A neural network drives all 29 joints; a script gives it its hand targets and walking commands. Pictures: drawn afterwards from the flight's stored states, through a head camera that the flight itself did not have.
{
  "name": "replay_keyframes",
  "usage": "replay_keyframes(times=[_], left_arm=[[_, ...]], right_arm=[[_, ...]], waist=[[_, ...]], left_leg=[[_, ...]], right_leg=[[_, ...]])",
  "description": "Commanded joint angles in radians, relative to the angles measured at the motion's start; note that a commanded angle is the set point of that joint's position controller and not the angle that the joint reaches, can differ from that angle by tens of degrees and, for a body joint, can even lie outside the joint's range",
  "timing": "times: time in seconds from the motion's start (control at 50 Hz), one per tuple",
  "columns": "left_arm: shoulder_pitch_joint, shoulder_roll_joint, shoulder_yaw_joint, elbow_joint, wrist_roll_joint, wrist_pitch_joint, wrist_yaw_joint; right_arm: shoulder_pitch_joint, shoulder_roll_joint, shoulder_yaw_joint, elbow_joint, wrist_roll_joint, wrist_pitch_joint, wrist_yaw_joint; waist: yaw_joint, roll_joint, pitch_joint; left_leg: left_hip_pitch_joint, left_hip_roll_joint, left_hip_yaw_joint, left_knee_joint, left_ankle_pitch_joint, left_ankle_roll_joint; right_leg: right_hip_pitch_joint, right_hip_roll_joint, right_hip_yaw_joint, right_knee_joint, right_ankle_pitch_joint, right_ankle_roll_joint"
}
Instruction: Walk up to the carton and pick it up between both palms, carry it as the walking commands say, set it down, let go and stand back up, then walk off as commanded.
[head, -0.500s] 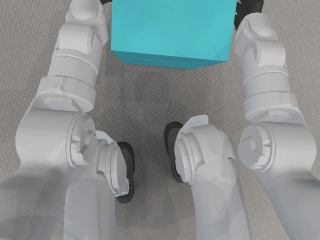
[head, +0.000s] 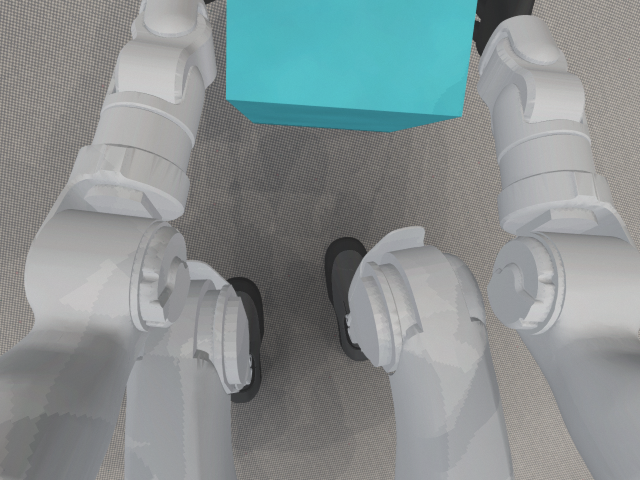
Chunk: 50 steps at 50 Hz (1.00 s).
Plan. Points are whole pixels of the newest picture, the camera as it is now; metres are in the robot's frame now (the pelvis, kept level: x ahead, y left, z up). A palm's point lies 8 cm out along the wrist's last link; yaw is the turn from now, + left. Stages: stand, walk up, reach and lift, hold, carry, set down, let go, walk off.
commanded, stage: set down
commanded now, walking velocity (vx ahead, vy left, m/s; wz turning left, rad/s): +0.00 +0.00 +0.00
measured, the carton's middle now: (337, 20) +0.54 -0.11 -0.23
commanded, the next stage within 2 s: none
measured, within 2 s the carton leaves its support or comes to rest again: neither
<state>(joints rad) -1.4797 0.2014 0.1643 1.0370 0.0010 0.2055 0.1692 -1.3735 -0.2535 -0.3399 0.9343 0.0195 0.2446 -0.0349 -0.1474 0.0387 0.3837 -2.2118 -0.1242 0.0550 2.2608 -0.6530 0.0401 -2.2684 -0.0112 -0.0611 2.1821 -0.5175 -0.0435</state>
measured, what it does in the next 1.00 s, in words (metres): stands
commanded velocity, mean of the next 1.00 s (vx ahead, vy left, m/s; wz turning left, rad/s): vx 0.00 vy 0.00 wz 0.00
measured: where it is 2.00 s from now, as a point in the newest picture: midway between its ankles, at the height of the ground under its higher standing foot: (298, 338)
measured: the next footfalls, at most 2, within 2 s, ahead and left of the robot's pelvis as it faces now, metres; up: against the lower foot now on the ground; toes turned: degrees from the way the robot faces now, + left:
none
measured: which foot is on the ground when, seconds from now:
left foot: down 0.00-1.00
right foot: down 0.00-1.00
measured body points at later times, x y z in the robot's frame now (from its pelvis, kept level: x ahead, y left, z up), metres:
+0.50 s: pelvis +0.00 +0.00 -0.01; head +0.36 -0.02 +0.25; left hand +0.57 +0.04 -0.18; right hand +0.51 -0.25 -0.17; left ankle +0.09 +0.09 -0.33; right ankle +0.13 -0.10 -0.33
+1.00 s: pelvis -0.01 +0.00 +0.00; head +0.36 -0.02 +0.25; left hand +0.57 +0.04 -0.18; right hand +0.51 -0.26 -0.17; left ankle +0.09 +0.09 -0.33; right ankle +0.13 -0.10 -0.33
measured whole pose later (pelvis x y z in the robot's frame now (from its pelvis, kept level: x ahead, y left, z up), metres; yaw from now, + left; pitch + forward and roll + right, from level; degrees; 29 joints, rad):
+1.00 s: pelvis -0.01 +0.00 +0.00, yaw -1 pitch +32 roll -1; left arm -1.53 0.24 0.11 1.10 0.00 0.14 0.11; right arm -1.42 -0.28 -0.37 1.09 0.06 0.10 -0.04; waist -0.13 0.01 0.45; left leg -2.19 -0.12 0.04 2.28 -0.65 0.03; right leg -2.24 -0.01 -0.07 2.19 -0.50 -0.04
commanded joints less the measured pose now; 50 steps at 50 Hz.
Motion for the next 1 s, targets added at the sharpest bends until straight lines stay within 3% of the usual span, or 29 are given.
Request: replay_keyframes(times=[0.0, 0.5, 0.66, 0.86, 0.98], left_arm=[[-0.536, -0.966, -0.303, -0.136, -0.088, -0.037, -0.268], [-0.488, -0.882, -0.246, -0.073, -0.036, -0.04, -0.277], [-0.469, -0.784, -0.223, -0.073, -0.021, -0.048, -0.264], [-0.436, -0.468, -0.163, -0.054, -0.003, -0.075, -0.193], [-0.358, 0.126, -0.081, -0.039, -0.028, -0.1, -0.046]], right_arm=[[-0.582, 0.93, 0.332, -0.139, 0.109, -0.036, 0.269], [-0.564, 0.851, 0.28, -0.062, 0.091, -0.053, 0.279], [-0.53, 0.757, 0.238, -0.036, 0.077, -0.067, 0.257], [-0.459, 0.452, 0.133, 0.021, 0.055, -0.119, 0.16], [-0.312, -0.129, -0.004, 0.104, 0.05, -0.183, -0.012]], waist=[[-0.057, 0.116, -1.116], [-0.037, 0.111, -0.977], [-0.035, 0.11, -0.97], [-0.038, 0.102, -1.013], [-0.041, 0.076, -1.054]], left_leg=[[0.386, -0.047, -0.086, -0.19, 0.303, -0.001], [0.325, -0.034, -0.098, -0.181, 0.256, 0.006], [0.33, -0.028, -0.096, -0.178, 0.249, -0.001], [0.388, -0.011, -0.096, -0.181, 0.248, -0.022], [0.414, 0.03, -0.085, -0.2, 0.216, -0.051]], right_leg=[[0.641, 0.101, 0.068, -0.096, 0.409, 0.026], [0.552, 0.096, 0.079, -0.084, 0.338, 0.025], [0.556, 0.09, 0.078, -0.083, 0.329, 0.03], [0.601, 0.072, 0.07, -0.089, 0.322, 0.042], [0.658, 0.049, 0.071, -0.118, 0.308, 0.057]])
